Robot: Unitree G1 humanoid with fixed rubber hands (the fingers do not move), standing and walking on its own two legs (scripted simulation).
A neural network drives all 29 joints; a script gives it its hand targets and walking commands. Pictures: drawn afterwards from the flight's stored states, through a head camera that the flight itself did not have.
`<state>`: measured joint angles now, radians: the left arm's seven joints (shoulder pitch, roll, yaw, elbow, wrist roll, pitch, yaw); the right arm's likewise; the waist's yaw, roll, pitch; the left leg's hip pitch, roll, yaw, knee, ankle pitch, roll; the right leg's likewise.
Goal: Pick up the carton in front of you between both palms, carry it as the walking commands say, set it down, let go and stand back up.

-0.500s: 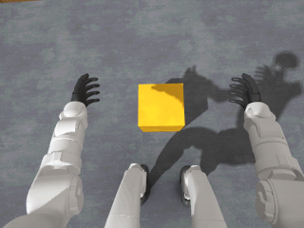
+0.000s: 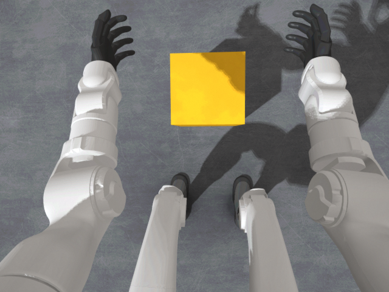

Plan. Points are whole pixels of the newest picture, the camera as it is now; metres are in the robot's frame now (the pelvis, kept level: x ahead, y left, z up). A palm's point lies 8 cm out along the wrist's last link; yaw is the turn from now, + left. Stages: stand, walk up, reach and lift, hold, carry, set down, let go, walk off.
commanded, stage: reach and lift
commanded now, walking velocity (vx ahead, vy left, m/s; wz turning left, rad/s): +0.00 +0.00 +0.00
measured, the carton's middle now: (207, 95) +0.50 +0.02 -0.50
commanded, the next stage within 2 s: none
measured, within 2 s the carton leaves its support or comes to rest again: leaves its support in 1.50 s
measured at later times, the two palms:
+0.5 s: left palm (141, 88) +0.49 +0.21 -0.36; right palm (277, 86) +0.50 -0.17 -0.37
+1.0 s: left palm (149, 94) +0.49 +0.20 -0.43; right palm (265, 89) +0.51 -0.15 -0.43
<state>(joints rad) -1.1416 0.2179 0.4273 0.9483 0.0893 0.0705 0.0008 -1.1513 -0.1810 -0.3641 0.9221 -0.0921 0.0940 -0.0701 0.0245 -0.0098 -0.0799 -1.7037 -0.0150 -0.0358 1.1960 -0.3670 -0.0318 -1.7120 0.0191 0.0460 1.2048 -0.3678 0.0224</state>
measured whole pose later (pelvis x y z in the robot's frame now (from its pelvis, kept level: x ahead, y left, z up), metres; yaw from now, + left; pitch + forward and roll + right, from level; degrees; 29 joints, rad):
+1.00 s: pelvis -0.05 +0.00 -0.25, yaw +0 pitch +39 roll +1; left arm -1.44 0.35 0.11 1.15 -0.23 0.03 0.11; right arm -1.46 -0.36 -0.05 1.14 0.23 0.04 -0.13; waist 0.04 0.00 0.33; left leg -2.28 -0.04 -0.04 2.19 -0.59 -0.05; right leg -2.28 0.05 0.05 2.19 -0.59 0.05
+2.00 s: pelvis -0.06 +0.00 -0.17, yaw +0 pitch +44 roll +1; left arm -1.13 0.05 0.53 0.77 0.24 0.37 0.02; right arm -1.19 -0.03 -0.51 0.82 -0.24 0.33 -0.08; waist 0.03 -0.02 -0.13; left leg -2.12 -0.09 -0.08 1.85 -0.50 -0.08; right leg -2.13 0.12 0.09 1.86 -0.49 0.06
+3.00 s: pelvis +0.03 -0.01 +0.10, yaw +0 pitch +21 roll +1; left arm -0.41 -0.12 0.34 0.55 0.21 0.35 0.01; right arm -0.43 0.15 -0.36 0.56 -0.21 0.30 -0.05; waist 0.01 -0.01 -0.21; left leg -0.87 -0.07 -0.13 0.88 -0.37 -0.04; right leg -0.88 0.08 0.14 0.90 -0.37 0.02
